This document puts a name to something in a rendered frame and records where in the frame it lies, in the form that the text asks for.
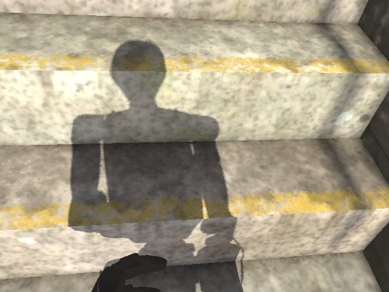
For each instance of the robot left hand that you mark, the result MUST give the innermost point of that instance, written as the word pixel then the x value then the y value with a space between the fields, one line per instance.
pixel 113 278

